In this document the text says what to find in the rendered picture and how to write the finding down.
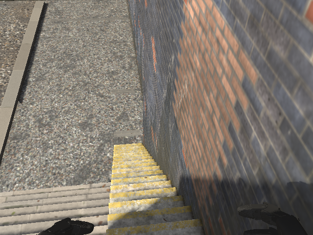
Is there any robot right hand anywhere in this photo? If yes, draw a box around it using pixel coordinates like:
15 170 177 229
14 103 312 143
237 202 308 235

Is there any robot left hand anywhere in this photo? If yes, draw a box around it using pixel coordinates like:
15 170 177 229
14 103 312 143
36 217 94 235

